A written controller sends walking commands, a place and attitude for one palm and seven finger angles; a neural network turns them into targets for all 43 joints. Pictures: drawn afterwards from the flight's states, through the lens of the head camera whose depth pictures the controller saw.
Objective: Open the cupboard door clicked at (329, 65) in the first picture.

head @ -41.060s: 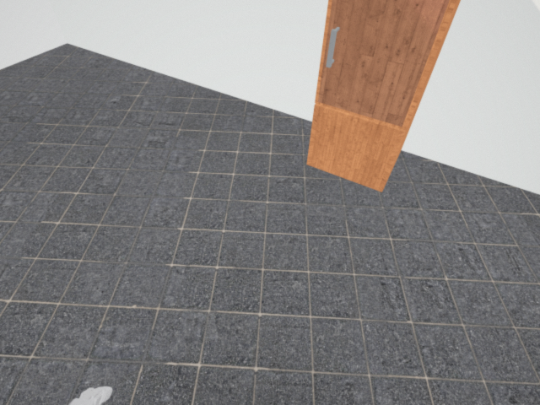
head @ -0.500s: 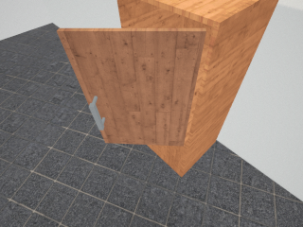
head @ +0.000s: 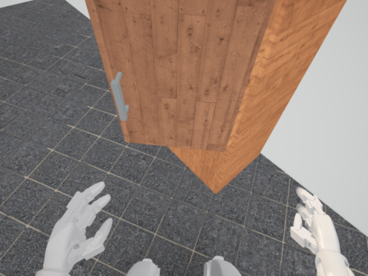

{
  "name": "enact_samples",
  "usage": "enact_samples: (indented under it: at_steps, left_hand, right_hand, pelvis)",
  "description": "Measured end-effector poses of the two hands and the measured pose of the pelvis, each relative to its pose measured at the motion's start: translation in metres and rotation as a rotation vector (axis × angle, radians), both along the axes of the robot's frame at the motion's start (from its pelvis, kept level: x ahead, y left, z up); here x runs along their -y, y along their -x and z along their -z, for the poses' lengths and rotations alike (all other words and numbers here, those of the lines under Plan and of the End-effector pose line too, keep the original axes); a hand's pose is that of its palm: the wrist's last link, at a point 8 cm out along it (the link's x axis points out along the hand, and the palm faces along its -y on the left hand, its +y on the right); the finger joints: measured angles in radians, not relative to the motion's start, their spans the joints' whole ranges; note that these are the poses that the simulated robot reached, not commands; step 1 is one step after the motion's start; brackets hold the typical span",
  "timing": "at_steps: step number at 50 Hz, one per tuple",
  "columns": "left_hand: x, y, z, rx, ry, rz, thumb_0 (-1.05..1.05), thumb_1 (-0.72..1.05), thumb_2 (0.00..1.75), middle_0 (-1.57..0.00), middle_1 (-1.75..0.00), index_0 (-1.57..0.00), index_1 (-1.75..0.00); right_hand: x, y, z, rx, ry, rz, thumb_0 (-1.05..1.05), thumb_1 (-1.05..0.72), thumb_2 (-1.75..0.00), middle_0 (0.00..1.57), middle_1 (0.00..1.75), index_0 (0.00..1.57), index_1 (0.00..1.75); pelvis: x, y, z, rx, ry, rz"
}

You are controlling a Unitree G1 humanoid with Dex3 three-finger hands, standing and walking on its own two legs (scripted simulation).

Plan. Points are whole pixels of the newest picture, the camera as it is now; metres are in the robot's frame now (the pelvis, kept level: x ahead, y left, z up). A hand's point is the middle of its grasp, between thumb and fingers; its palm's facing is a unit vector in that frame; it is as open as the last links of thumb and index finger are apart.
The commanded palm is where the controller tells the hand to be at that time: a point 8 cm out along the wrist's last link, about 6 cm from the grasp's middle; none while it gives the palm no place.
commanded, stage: raise the hand with hooked fingers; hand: left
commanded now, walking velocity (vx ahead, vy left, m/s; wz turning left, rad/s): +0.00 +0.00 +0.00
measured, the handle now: (121, 97) +0.58 +0.24 +0.00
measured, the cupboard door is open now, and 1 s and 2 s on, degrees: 43 43 43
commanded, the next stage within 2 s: move the hooked fingers beside the handle in 1.68 s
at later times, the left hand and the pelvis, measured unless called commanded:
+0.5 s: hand (61, 210) +0.23 +0.27 +0.01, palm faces +0.05 -1.00 -0.05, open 11.6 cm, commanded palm +0.21 +0.32 +0.02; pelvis -0.01 +0.06 -0.02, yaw +0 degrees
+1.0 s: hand (55, 192) +0.27 +0.30 +0.01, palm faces +0.01 -1.00 -0.05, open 13.9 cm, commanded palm +0.25 +0.35 +0.02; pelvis +0.01 +0.04 -0.02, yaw +1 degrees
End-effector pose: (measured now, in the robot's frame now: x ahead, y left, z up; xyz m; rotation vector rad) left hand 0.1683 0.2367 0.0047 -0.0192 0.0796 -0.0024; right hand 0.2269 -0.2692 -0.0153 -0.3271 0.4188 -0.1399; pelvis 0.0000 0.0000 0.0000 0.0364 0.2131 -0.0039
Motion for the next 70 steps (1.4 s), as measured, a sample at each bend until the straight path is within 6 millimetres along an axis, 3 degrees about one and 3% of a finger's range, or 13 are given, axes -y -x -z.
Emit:
enact_samples:
  at_steps: [2,5,11,17,21,25,33,41,46,50,56,61,70]
  left_hand:
    - [-0.012,0.014,0.015,-0.024,0.012,-0.047,0.01,0.56,0.75,-0.23,-0.52,-0.23,-0.52]
    - [-0.03,0.018,0.014,0.031,-0.009,-0.098,0.01,0.49,0.72,-0.24,-0.56,-0.23,-0.57]
    - [-0.038,-0.019,-0.015,0.162,-0.075,0.042,0.01,0.35,0.66,-0.24,-0.65,-0.24,-0.66]
    - [-0.05,-0.048,0.0,-0.041,-0.016,0.088,0.01,0.21,0.6,-0.25,-0.74,-0.25,-0.75]
    - [-0.068,-0.045,-0.004,-0.062,-0.02,0.001,0.01,0.12,0.56,-0.26,-0.8,-0.26,-0.81]
    - [-0.085,-0.041,-0.014,0.017,-0.071,-0.049,0.0,0.03,0.52,-0.27,-0.86,-0.26,-0.87]
    - [-0.095,-0.057,0.0,-0.001,-0.064,0.021,0.0,-0.16,0.44,-0.28,-0.98,-0.28,-0.99]
    - [-0.111,-0.065,-0.024,0.049,-0.084,-0.036,0.0,-0.35,0.36,-0.3,-1.1,-0.29,-1.11]
    - [-0.12,-0.073,-0.016,0.009,-0.087,-0.046,-0.01,-0.43,0.32,-0.3,-1.16,-0.3,-1.16]
    - [-0.118,-0.081,-0.01,-0.031,-0.073,-0.008,-0.01,-0.47,0.31,-0.3,-1.18,-0.3,-1.18]
    - [-0.12,-0.094,-0.025,0.036,-0.09,-0.008,-0.01,-0.49,0.3,-0.31,-1.19,-0.3,-1.2]
    - [-0.128,-0.106,-0.022,0.022,-0.071,-0.032,-0.01,-0.5,0.3,-0.31,-1.2,-0.3,-1.2]
    - [-0.107,-0.105,-0.023,0.012,-0.073,0.029,-0.01,-0.5,0.3,-0.3,-1.2,-0.3,-1.2]
  right_hand:
    - [-0.012,0.0,0.009,0.001,0.008,-0.017,0.01,-0.9,-0.89,0.2,0.3,0.2,0.3]
    - [-0.036,0.007,0.029,-0.034,0.004,-0.047,0.01,-0.9,-0.89,0.2,0.3,0.2,0.3]
    - [-0.087,0.046,0.074,-0.169,-0.079,-0.078,0.01,-0.9,-0.89,0.2,0.3,0.21,0.3]
    - [-0.108,0.094,0.089,-0.297,-0.152,0.009,0.01,-0.9,-0.89,0.21,0.3,0.21,0.3]
    - [-0.104,0.111,0.084,-0.337,-0.122,0.045,0.01,-0.9,-0.89,0.21,0.3,0.21,0.3]
    - [-0.093,0.109,0.08,-0.354,-0.058,0.035,0.01,-0.9,-0.89,0.21,0.3,0.21,0.3]
    - [-0.079,0.072,0.07,-0.294,0.014,0.032,0.01,-0.9,-0.89,0.2,0.3,0.21,0.3]
    - [-0.089,0.039,0.055,-0.236,-0.014,-0.014,0.01,-0.9,-0.89,0.2,0.3,0.21,0.3]
    - [-0.091,0.032,0.064,-0.256,-0.03,-0.043,0.01,-0.9,-0.89,0.2,0.3,0.21,0.3]
    - [-0.085,0.035,0.07,-0.284,-0.033,-0.032,0.01,-0.9,-0.89,0.2,0.3,0.21,0.3]
    - [-0.068,0.051,0.075,-0.327,-0.028,0.002,0.01,-0.9,-0.89,0.2,0.3,0.21,0.3]
    - [-0.052,0.064,0.08,-0.361,-0.019,0.036,0.01,-0.9,-0.89,0.2,0.3,0.21,0.3]
    - [-0.036,0.081,0.075,-0.367,-0.019,0.074,0.01,-0.9,-0.89,0.2,0.3,0.21,0.3]
  pelvis:
    - [-0.004,0.007,0.011,-0.009,0.013,-0.01]
    - [-0.01,0.015,0.023,-0.015,0.036,-0.024]
    - [-0.027,0.024,0.034,-0.027,0.074,-0.039]
    - [-0.045,0.025,0.025,-0.045,0.073,-0.02]
    - [-0.054,0.019,0.018,-0.055,0.072,-0.012]
    - [-0.059,0.014,0.019,-0.067,0.079,-0.02]
    - [-0.064,0.006,0.025,-0.085,0.095,-0.033]
    - [-0.058,-0.005,0.017,-0.09,0.097,-0.039]
    - [-0.051,-0.007,0.019,-0.101,0.095,-0.046]
    - [-0.045,-0.008,0.019,-0.107,0.093,-0.044]
    - [-0.037,-0.011,0.018,-0.111,0.086,-0.036]
    - [-0.031,-0.01,0.02,-0.116,0.08,-0.033]
    - [-0.027,-0.009,0.017,-0.113,0.067,-0.018]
